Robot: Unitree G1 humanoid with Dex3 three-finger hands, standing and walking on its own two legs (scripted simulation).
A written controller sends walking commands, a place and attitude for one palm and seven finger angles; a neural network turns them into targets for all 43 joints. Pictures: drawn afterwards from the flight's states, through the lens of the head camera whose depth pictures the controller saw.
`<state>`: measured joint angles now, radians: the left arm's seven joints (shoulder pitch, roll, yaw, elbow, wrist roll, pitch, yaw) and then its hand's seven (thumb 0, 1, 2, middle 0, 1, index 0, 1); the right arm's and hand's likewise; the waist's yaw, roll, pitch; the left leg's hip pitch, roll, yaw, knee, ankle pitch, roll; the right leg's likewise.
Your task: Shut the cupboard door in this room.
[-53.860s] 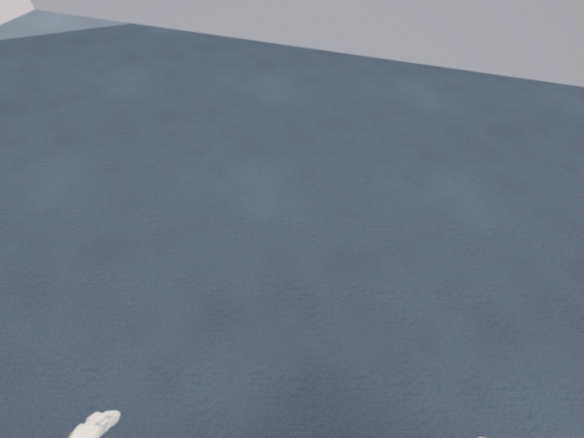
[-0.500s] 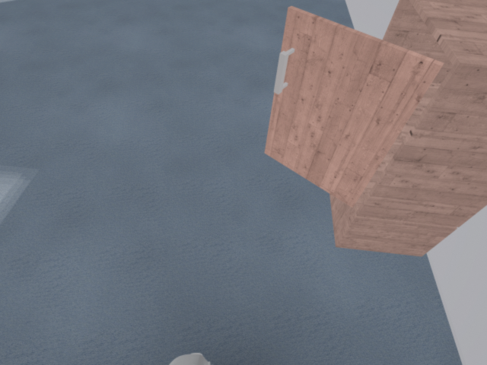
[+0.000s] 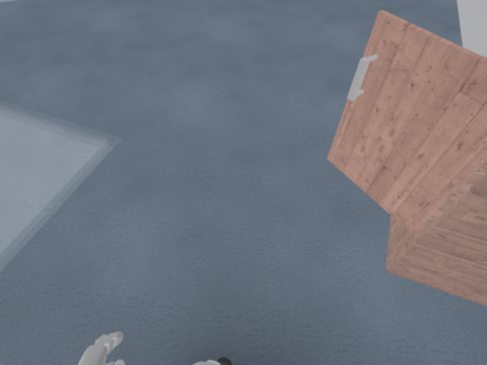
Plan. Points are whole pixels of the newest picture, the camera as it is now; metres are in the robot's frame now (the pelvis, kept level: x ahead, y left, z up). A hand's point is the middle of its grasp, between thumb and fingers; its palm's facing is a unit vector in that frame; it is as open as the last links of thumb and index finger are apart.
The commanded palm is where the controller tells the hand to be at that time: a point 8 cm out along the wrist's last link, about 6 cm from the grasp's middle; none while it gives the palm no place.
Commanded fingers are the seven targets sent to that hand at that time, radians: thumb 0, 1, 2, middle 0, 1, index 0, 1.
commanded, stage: walk to a spot facing it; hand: left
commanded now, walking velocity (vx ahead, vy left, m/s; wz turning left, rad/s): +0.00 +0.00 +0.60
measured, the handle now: (362, 78) +0.89 -0.34 -0.05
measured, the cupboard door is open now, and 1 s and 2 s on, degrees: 56 56 56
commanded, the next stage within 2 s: turn to face it in 1.24 s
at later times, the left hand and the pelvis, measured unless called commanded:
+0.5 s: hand out of the picture -0.07 +0.21 -0.19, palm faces +0.39 -0.90 -0.20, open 7.4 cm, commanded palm none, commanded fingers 0.00 0.90 0.90 -0.20 -0.30 -0.20 -0.30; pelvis +0.02 +0.03 -0.01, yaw +20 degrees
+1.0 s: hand (94, 294) +0.27 +0.32 -0.16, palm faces +0.43 -0.87 -0.22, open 7.4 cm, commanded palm none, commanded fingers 0.00 0.90 0.90 -0.20 -0.30 -0.20 -0.30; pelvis +0.21 +0.09 -0.02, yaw +30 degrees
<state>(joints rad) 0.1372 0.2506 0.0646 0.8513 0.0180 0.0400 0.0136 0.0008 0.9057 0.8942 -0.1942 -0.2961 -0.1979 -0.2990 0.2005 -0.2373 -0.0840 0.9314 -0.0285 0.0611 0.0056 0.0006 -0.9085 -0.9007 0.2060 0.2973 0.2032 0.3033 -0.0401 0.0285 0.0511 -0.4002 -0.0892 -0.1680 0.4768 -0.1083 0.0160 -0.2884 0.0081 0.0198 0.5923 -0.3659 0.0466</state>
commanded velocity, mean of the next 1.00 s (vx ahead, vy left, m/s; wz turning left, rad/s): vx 0.27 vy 0.00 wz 0.46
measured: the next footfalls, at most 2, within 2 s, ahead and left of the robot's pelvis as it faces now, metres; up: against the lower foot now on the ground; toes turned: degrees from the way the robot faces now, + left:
right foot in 0.02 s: +0.03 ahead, -0.13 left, +0.00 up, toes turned +2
left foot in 0.44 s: +0.01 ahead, +0.13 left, +0.00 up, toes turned +25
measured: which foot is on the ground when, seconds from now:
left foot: down 0.00-0.02, up 0.04-0.42, down 0.44-0.98, up 1.00-1.00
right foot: up 0.00-0.00, down 0.02-0.44, up 0.46-0.96, down 0.98-1.00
